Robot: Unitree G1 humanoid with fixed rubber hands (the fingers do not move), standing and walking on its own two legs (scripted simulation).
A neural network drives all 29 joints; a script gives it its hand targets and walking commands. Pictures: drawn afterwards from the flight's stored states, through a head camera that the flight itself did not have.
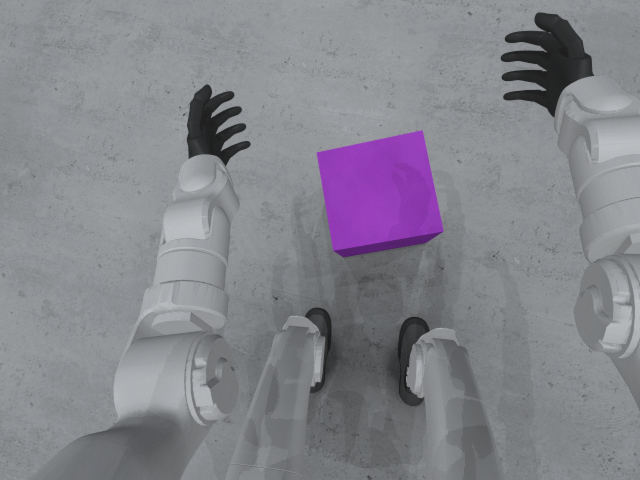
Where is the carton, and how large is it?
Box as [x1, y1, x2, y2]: [317, 130, 443, 256]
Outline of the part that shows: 422,130 317,152 332,246 334,251 342,256 347,256 423,243 443,231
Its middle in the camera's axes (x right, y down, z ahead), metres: +0.13 -0.07 +0.86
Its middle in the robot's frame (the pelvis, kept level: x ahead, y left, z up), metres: +0.50 +0.01 -0.52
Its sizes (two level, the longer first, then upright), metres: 0.210 0.200 0.250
